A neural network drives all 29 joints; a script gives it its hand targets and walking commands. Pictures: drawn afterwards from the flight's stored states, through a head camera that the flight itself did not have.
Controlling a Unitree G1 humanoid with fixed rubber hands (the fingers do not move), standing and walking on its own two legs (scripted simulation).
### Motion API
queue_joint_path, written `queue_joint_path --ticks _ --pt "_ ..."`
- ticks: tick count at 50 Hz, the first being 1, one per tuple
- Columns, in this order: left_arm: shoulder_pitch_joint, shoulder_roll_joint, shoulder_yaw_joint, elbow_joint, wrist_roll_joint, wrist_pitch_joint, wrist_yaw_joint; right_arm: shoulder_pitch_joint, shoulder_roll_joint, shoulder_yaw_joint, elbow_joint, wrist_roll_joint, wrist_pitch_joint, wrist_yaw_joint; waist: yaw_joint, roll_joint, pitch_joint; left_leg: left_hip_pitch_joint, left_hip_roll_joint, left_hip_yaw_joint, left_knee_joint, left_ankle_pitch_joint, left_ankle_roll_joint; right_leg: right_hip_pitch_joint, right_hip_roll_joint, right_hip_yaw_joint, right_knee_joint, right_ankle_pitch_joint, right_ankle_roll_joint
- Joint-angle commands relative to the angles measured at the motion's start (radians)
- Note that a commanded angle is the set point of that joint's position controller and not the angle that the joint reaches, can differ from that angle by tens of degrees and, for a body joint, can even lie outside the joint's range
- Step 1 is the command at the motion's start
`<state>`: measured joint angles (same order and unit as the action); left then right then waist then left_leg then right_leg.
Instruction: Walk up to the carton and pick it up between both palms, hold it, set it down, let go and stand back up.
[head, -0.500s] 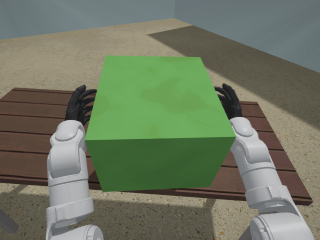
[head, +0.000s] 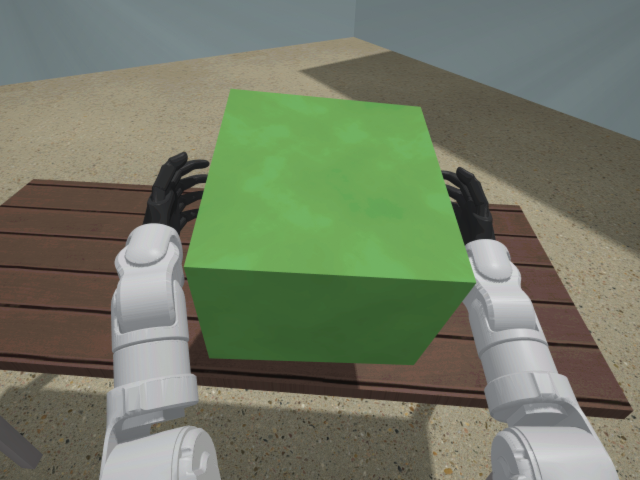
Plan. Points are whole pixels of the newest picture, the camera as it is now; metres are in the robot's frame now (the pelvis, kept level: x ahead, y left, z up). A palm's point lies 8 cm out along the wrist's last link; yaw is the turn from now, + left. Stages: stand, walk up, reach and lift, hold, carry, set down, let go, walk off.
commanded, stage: set down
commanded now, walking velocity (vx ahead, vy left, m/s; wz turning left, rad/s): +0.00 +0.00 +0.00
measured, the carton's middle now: (321, 225) +0.42 -0.01 +0.15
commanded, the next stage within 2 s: none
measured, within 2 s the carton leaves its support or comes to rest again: neither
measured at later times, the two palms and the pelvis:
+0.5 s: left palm (169, 251) +0.37 +0.18 +0.16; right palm (457, 251) +0.36 -0.18 +0.14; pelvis +0.02 +0.01 +0.00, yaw +0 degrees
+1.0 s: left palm (193, 250) +0.41 +0.16 +0.13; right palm (459, 253) +0.38 -0.20 +0.12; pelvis +0.02 +0.00 +0.00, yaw -2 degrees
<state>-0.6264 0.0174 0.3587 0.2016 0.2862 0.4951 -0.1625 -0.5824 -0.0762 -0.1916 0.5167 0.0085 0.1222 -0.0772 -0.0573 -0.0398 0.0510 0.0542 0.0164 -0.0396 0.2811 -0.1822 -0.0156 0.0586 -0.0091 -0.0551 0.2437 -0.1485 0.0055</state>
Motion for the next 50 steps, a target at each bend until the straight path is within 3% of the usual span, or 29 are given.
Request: queue_joint_path --ticks 1,7,10,15,20,24,32,37,42,46,50 --pt "-0.293 -0.389 -0.367 -0.055 -0.073 -0.058 -0.088 -0.573 0.385 0.376 -0.289 0.027 -0.179 0.087 0.012 -0.016 -0.262 -0.046 -0.062 0.109 -0.014 0.211 -0.006 0.193 0.038 -0.074 0.028 0.277 0.037" --pt "-0.301 -0.418 -0.513 -0.189 -0.144 -0.153 -0.030 -0.573 0.397 0.514 -0.403 0.070 -0.266 0.069 0.012 0.026 -0.444 -0.020 -0.061 0.075 0.057 0.383 -0.035 0.225 0.042 -0.069 0.082 0.497 0.031" --pt "-0.306 -0.442 -0.595 -0.225 -0.177 -0.188 -0.001 -0.558 0.405 0.557 -0.435 0.080 -0.280 0.062 0.002 0.055 -0.514 0.007 -0.060 0.062 0.082 0.445 -0.056 0.195 0.044 -0.069 0.087 0.523 0.027" --pt "-0.273 -0.443 -0.606 -0.167 -0.171 -0.182 0.014 -0.483 0.375 0.515 -0.332 0.076 -0.248 0.067 -0.013 0.060 -0.432 0.029 -0.052 0.059 0.064 0.431 -0.061 0.130 0.049 -0.068 0.048 0.433 0.018" --pt "-0.203 -0.425 -0.521 -0.082 -0.125 -0.119 -0.025 -0.433 0.325 0.429 -0.217 0.065 -0.198 0.074 -0.015 0.034 -0.255 0.007 -0.048 0.071 0.016 0.319 -0.047 0.111 0.043 -0.064 0.017 0.322 0.018" --pt "-0.207 -0.424 -0.470 -0.052 -0.103 -0.102 -0.048 -0.458 0.313 0.380 -0.205 0.045 -0.201 0.084 -0.013 0.017 -0.202 -0.005 -0.047 0.078 -0.001 0.285 -0.035 0.108 0.048 -0.078 0.005 0.258 0.015" --pt "-0.377 -0.460 -0.511 -0.015 -0.137 -0.213 0.012 -0.584 0.330 0.339 -0.242 -0.009 -0.287 0.130 -0.012 0.069 -0.386 0.036 -0.039 0.079 0.028 0.229 -0.052 -0.002 0.052 -0.096 0.007 0.136 0.006" --pt "-0.439 -0.461 -0.461 0.123 -0.120 -0.286 0.041 -0.630 0.365 0.282 -0.121 -0.064 -0.311 0.165 0.032 0.053 -0.389 -0.011 -0.031 0.108 -0.006 0.124 -0.036 -0.030 0.045 -0.089 0.000 0.065 0.009" --pt "-0.393 -0.417 -0.331 0.246 -0.068 -0.286 0.021 -0.601 0.386 0.227 0.011 -0.100 -0.294 0.177 0.075 -0.007 -0.306 -0.097 -0.040 0.139 -0.047 0.114 -0.004 0.072 0.031 -0.063 0.004 0.146 0.030" --pt "-0.338 -0.414 -0.267 0.290 -0.037 -0.285 -0.008 -0.542 0.395 0.198 0.068 -0.126 -0.298 0.166 0.076 -0.038 -0.287 -0.120 -0.046 0.149 -0.049 0.152 0.006 0.146 0.023 -0.053 0.022 0.262 0.042" --pt "-0.356 -0.446 -0.298 0.249 -0.057 -0.328 -0.009 -0.537 0.410 0.227 0.036 -0.127 -0.334 0.149 0.050 -0.031 -0.378 -0.113 -0.056 0.138 -0.010 0.272 -0.013 0.213 0.027 -0.055 0.067 0.454 0.043"
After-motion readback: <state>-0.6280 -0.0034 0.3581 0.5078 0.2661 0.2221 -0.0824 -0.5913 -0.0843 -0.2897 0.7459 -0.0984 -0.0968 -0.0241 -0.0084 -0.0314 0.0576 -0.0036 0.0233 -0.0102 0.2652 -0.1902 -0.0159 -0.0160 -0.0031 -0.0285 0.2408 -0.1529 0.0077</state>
